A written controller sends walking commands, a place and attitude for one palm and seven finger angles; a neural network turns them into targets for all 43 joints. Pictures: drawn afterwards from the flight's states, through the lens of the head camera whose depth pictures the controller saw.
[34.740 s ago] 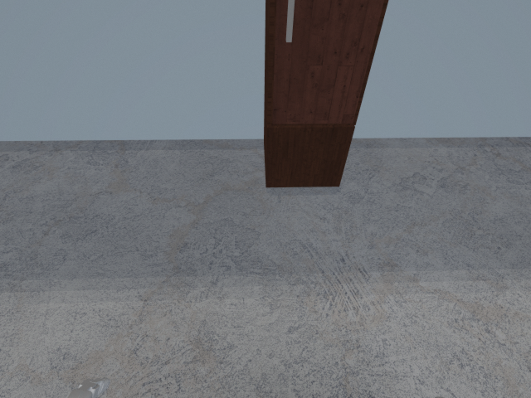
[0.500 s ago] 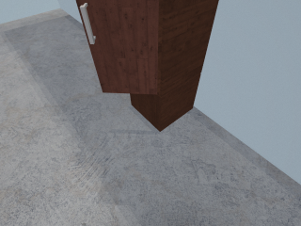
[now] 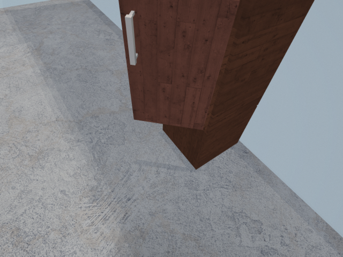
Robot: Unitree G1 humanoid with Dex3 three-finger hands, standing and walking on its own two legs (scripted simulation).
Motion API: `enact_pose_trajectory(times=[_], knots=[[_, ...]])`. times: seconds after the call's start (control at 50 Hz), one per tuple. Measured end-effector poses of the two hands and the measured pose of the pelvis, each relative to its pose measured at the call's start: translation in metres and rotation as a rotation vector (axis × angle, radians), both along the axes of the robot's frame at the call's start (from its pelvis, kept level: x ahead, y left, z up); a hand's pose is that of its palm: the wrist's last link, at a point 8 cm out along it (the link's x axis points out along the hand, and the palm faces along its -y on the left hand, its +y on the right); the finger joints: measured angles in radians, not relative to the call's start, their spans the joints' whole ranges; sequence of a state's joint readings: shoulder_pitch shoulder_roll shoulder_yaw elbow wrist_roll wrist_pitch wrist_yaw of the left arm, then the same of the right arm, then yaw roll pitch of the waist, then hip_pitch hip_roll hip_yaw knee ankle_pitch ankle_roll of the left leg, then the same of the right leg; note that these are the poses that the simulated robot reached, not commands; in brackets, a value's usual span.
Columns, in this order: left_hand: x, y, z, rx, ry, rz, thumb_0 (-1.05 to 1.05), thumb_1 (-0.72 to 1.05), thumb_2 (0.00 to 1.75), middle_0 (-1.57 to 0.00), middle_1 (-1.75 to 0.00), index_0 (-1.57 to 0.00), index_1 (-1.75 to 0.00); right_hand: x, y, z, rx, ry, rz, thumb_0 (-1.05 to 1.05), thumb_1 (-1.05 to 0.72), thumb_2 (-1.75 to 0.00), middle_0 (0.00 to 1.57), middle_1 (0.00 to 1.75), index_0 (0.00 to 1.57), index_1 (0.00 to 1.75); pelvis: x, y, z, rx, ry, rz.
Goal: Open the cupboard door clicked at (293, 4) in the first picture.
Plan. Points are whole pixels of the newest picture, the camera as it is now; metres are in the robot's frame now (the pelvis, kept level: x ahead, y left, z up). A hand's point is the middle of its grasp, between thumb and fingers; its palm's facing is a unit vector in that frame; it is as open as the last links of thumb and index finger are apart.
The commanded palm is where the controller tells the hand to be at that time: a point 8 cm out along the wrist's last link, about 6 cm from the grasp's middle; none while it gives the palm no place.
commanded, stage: take the last steps up to it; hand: left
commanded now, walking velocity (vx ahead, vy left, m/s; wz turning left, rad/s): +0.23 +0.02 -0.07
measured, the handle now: (132, 39) +0.73 +0.20 +0.11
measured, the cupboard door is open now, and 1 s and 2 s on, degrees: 46 46 46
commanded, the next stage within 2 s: come to a stop and stand still in 0.20 s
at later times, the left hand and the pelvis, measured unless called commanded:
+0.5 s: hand (112, 218) +0.23 +0.18 -0.16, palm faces +0.00 -0.98 -0.20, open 7.2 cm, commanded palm none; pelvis +0.15 +0.01 +0.01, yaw -1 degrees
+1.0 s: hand (105, 240) +0.18 +0.19 -0.17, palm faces -0.04 -0.96 -0.27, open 7.4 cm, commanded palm none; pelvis +0.13 +0.00 -0.01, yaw -3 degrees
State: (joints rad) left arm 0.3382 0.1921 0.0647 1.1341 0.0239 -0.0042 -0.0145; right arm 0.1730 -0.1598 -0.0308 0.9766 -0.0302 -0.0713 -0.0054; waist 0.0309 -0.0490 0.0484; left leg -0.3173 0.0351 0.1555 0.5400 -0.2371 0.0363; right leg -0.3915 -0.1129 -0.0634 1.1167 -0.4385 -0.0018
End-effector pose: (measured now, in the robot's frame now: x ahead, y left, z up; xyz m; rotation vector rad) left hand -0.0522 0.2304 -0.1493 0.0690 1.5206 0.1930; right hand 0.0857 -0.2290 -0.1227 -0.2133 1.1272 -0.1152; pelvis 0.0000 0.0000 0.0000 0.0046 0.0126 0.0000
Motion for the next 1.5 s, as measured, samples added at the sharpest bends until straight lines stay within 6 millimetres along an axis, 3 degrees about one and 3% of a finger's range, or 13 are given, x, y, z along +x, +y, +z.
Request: enact_pose_trajectory(times=[0.1,0.22,0.28,0.34,0.44,0.58,0.68,0.78,1.02,1.12,1.28,1.38,1.5], knots=[[0.102,0.013,0.014,0.02,-0.171,-0.065,0.01,0.92,0.9,-0.19,-0.29,-0.19,-0.3,-0.011,0.006,-0.001,0.001,0.087,-0.068,-0.01,-0.95,-0.9,0.2,0.3,0.21,0.3,0.032,0.01,0.01,0.008,-0.003,-0.011],[0.216,0.006,0.027,0.037,-0.346,-0.146,0.01,0.91,0.9,-0.19,-0.29,-0.19,-0.3,-0.035,0.008,-0.014,0.039,0.257,-0.131,0.0,-0.93,-0.9,0.2,0.3,0.21,0.3,0.075,0.008,0.008,0.024,-0.016,-0.018],[0.259,-0.002,0.025,0.05,-0.402,-0.179,0.01,0.91,0.9,-0.19,-0.29,-0.19,-0.3,-0.04,0.008,-0.027,0.066,0.326,-0.165,0.0,-0.92,-0.9,0.2,0.3,0.21,0.3,0.1,0.0,-0.002,0.038,-0.024,-0.025],[0.279,-0.009,0.023,0.051,-0.414,-0.18,0.0,0.91,0.9,-0.2,-0.29,-0.19,-0.3,-0.03,0.007,-0.031,0.081,0.374,-0.18,0.01,-0.92,-0.9,0.2,0.3,0.2,0.3,0.117,-0.003,-0.004,0.012,-0.031,-0.017],[0.278,-0.01,0.023,0.047,-0.33,-0.147,0.0,0.92,0.9,-0.2,-0.29,-0.2,-0.3,0.017,0.01,-0.02,0.069,0.344,-0.185,0.01,-0.91,-0.9,0.19,0.29,0.2,0.3,0.14,0.0,0.006,-0.002,-0.018,-0.019],[0.275,0.022,0.005,0.044,-0.238,-0.112,0.0,0.93,0.9,-0.2,-0.29,-0.2,-0.3,0.085,0.023,-0.018,0.023,0.23,-0.159,0.01,-0.91,-0.9,0.2,0.3,0.2,0.3,0.163,0.021,-0.001,-0.022,-0.021,-0.025],[0.27,0.039,0.004,0.061,-0.196,-0.088,0.0,0.92,0.9,-0.2,-0.29,-0.2,-0.3,0.116,0.026,-0.01,-0.014,0.163,-0.118,0.01,-0.92,-0.9,0.2,0.3,0.2,0.3,0.165,0.028,0.001,-0.016,-0.012,-0.027],[0.261,0.043,0.011,0.08,-0.183,-0.088,0.01,0.92,0.9,-0.2,-0.29,-0.2,-0.3,0.129,0.02,-0.005,-0.024,0.119,-0.095,0.01,-0.91,-0.9,0.2,0.3,0.21,0.3,0.155,0.025,0.005,-0.023,0.0,-0.03],[0.222,0.002,0.015,0.105,-0.212,-0.17,0.01,0.91,0.9,-0.2,-0.29,-0.2,-0.3,0.103,-0.029,-0.02,0.011,0.052,-0.138,0.01,-0.91,-0.9,0.2,0.3,0.21,0.3,0.127,-0.003,-0.006,-0.032,-0.014,-0.05],[0.219,-0.011,0.006,0.076,-0.256,-0.15,0.01,0.91,0.9,-0.2,-0.29,-0.2,-0.3,0.079,-0.025,-0.019,0.011,0.057,-0.131,0.01,-0.91,-0.9,0.19,0.29,0.2,0.3,0.123,-0.01,-0.01,-0.017,-0.036,-0.035],[0.204,-0.027,0.013,0.057,-0.26,-0.164,0.01,0.92,0.9,-0.2,-0.29,-0.2,-0.3,0.044,-0.023,-0.019,0.046,0.14,-0.121,0.01,-0.92,-0.9,0.2,0.3,0.21,0.3,0.11,-0.023,-0.002,-0.007,-0.022,-0.044],[0.19,-0.03,0.01,0.043,-0.201,-0.17,0.01,0.92,0.9,-0.2,-0.29,-0.2,-0.3,0.028,-0.026,-0.016,0.042,0.177,-0.142,0.01,-0.92,-0.9,0.2,0.3,0.2,0.3,0.113,-0.027,0.001,-0.009,-0.019,-0.047],[0.189,-0.033,0.009,0.026,-0.17,-0.163,0.01,0.91,0.9,-0.2,-0.29,-0.2,-0.3,0.015,-0.023,-0.013,0.037,0.241,-0.151,0.01,-0.91,-0.9,0.2,0.3,0.2,0.3,0.121,-0.028,0.004,-0.008,-0.014,-0.05]])
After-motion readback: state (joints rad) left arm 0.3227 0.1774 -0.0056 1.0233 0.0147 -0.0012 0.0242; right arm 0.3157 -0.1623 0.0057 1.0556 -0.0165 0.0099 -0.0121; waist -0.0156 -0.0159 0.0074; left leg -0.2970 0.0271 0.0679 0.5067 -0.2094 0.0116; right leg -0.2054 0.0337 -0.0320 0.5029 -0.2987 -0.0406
